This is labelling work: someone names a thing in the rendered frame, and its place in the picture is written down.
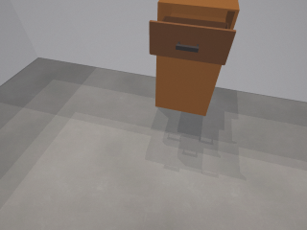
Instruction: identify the drawer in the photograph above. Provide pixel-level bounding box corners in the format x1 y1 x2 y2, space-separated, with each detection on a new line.
149 15 236 65

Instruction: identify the handle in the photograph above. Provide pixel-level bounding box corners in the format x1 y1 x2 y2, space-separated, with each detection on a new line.
176 42 199 53

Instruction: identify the cabinet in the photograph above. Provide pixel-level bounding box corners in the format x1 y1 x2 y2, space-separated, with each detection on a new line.
155 0 240 116

